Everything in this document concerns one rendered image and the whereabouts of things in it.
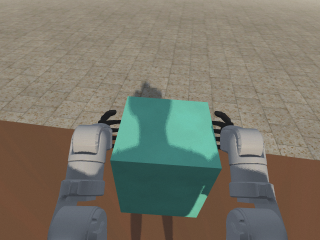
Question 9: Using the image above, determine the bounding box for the robot right hand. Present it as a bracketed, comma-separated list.
[212, 111, 234, 150]

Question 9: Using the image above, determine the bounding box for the robot left forearm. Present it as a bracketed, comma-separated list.
[47, 123, 113, 240]

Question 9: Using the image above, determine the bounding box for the robot left upper arm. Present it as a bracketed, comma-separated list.
[48, 205, 107, 240]

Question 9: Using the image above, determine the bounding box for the robot right upper arm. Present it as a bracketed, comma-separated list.
[226, 207, 287, 240]

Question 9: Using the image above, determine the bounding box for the robot right forearm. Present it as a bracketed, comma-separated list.
[220, 125, 288, 240]

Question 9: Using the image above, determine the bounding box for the carton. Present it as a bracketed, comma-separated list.
[110, 96, 222, 218]

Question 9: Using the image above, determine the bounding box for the robot left hand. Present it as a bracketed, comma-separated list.
[98, 110, 121, 148]

